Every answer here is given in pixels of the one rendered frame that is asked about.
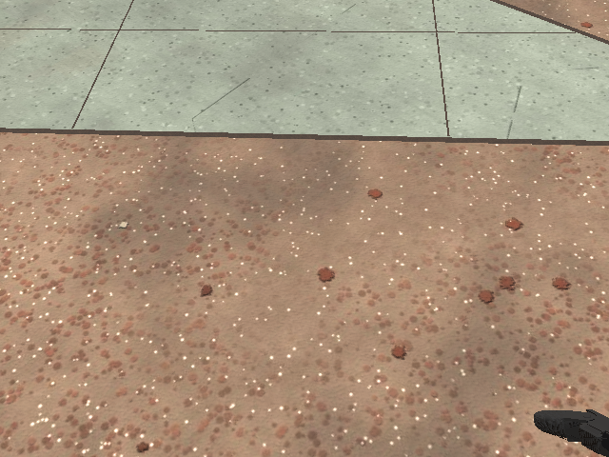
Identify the right robot hand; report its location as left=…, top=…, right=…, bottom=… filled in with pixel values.
left=534, top=409, right=609, bottom=457

